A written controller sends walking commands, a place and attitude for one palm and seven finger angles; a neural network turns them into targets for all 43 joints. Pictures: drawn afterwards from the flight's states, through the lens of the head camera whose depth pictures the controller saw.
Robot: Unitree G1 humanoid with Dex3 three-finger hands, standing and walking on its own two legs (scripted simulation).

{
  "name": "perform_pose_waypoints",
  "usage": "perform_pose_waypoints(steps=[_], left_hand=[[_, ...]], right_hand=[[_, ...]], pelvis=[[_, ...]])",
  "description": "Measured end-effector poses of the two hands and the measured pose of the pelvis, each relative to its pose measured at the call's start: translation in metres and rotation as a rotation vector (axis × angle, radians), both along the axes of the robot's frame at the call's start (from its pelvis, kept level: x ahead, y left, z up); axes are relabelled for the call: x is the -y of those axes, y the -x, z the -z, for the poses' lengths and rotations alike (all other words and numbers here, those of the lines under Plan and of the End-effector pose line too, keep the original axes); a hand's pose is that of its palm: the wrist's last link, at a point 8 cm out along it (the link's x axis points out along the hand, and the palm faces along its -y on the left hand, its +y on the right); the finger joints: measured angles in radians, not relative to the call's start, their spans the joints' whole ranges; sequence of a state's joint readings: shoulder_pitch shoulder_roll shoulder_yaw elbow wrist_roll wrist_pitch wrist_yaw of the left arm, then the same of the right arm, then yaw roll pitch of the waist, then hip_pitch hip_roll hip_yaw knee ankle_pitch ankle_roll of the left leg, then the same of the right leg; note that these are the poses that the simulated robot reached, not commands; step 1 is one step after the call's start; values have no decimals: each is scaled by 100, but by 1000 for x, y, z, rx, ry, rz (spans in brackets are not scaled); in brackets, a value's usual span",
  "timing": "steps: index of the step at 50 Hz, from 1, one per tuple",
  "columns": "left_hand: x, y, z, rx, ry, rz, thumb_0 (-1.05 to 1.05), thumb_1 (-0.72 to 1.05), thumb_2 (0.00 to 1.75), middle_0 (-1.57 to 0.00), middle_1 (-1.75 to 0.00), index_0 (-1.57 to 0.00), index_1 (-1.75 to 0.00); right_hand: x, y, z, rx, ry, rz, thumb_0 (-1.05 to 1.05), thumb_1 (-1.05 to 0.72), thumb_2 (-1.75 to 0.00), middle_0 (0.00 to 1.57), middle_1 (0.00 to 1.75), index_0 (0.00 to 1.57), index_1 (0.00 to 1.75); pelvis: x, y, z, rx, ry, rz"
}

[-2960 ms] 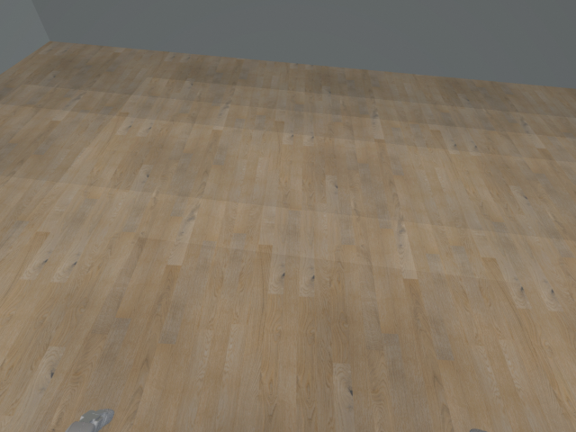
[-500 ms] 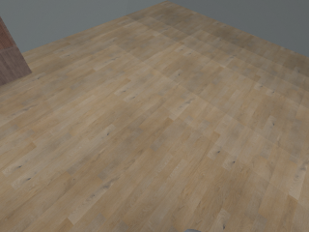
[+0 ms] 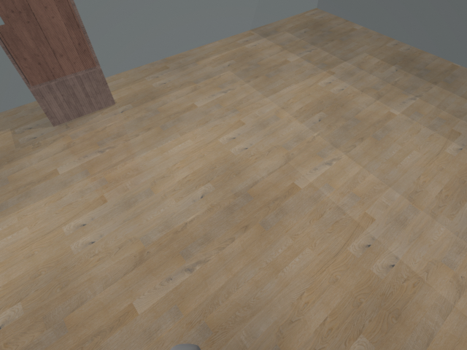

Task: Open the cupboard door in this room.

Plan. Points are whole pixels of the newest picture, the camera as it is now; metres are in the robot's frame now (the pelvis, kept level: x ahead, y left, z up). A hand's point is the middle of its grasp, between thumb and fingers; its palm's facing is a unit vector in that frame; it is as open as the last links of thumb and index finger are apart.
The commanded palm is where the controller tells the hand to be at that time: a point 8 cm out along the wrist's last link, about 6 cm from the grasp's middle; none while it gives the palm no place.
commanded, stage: stand and wait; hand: left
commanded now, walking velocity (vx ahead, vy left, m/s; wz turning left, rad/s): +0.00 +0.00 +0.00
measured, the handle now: out of the picture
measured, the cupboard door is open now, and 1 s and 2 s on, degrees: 0 0 0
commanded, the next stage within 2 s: turn or walk to find it in 0.56 s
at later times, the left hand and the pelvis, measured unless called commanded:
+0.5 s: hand out of the picture -0.04 +0.23 -0.18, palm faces +0.07 -0.98 -0.18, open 7.4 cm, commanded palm none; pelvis -0.03 +0.05 +0.00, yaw +0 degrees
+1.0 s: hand out of the picture -0.07 +0.21 -0.19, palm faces +0.15 -0.97 -0.21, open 7.4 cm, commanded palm none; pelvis -0.07 +0.03 -0.01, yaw +6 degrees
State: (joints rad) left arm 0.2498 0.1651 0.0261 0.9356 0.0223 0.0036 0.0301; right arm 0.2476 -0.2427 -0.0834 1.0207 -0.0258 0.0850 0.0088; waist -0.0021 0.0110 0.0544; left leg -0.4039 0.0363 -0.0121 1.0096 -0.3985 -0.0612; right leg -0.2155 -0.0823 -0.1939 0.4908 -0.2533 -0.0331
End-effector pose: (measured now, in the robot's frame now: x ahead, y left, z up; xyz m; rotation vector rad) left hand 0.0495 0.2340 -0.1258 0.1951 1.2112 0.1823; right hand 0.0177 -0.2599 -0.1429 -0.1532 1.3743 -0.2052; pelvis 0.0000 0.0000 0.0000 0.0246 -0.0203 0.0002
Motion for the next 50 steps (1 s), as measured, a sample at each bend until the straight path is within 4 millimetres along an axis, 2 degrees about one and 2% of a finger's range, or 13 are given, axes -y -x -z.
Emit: perform_pose_waypoints(steps=[4, 7, 10, 13, 17, 22, 29, 36, 40, 45, 50], left_hand=[[-11, 39, 15, -75, 29, -51, 1, 90, 90, -20, -30, -20, -30], [-25, 68, 31, -137, 56, -89, 1, 90, 90, -20, -30, -20, -30], [-37, 90, 40, -199, 75, -113, 1, 90, 90, -20, -30, -20, -30], [-44, 101, 38, -237, 85, -114, 1, 90, 90, -20, -30, -20, -30], [-49, 105, 32, -232, 92, -110, 1, 91, 90, -20, -30, -20, -30], [-48, 99, 29, -202, 86, -89, 1, 91, 90, -20, -30, -20, -30], [-34, 94, 22, -152, 66, -50, 1, 91, 90, -20, -30, -20, -30], [-28, 104, 22, -155, 61, -56, 1, 91, 90, -20, -30, -20, -30], [-27, 114, 23, -170, 58, -70, 1, 91, 90, -20, -30, -20, -30], [-25, 125, 24, -187, 55, -104, 1, 91, 90, -20, -30, -20, -30], [-26, 133, 28, -179, 51, -155, 1, 90, 90, -20, -30, -20, -30]], right_hand=[[-17, -22, -4, 40, 19, -52, 1, -91, -90, 20, 30, 19, 29], [-38, -39, -7, 101, 36, -87, 1, -91, -90, 20, 30, 19, 29], [-62, -47, -14, 152, 36, -109, 0, -91, -90, 20, 30, 19, 29], [-82, -49, -21, 184, 32, -113, 0, -91, -90, 20, 30, 20, 30], [-91, -46, -23, 200, 34, -109, -1, -93, -90, 21, 30, 20, 30], [-92, -25, -16, 177, 19, -84, -1, -94, -90, 21, 30, 20, 30], [-82, 31, 3, 77, -17, -19, 0, -93, -90, 21, 30, 20, 30], [-82, 94, 8, -63, -52, 3, 0, -92, -90, 20, 30, 20, 30], [-83, 119, 7, -131, -59, 7, 0, -91, -90, 20, 30, 20, 30], [-81, 130, 8, -174, -69, -2, 0, -91, -90, 20, 30, 20, 30], [-74, 111, 10, -161, -56, -47, 0, -91, -90, 20, 30, 20, 30]], pelvis=[[-12, 5, 3, -1, 17, -10], [-26, 8, 10, 1, 45, -16], [-37, 12, 9, 15, 34, -3], [-46, 14, 4, 23, 38, -2], [-55, 19, -1, 25, 38, -7], [-58, 29, -1, 27, 23, -4], [-52, 41, 1, 40, 19, -1], [-43, 54, 2, 29, 20, -20], [-40, 60, 3, 16, 21, -29], [-35, 64, 5, -7, 24, -57], [-34, 65, 10, -26, 35, -99]])
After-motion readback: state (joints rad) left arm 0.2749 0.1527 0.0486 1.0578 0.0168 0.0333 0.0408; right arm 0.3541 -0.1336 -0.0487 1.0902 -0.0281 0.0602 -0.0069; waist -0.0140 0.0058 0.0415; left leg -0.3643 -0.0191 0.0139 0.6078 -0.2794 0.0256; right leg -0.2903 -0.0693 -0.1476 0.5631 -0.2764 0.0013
